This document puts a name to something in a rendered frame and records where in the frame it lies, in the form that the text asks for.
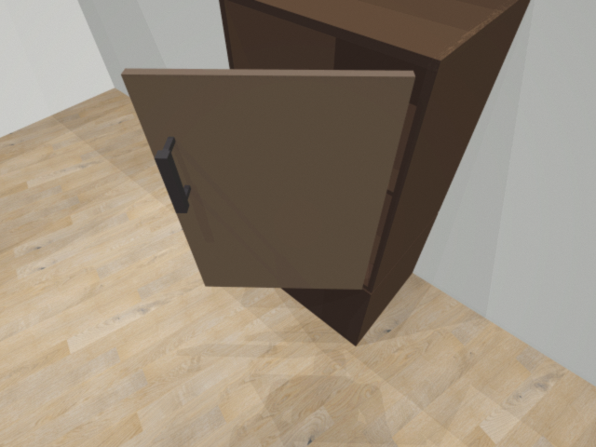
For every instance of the cupboard door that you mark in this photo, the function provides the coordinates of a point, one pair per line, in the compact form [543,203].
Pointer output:
[288,169]

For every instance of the handle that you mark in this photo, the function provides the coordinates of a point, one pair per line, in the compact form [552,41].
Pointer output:
[169,173]

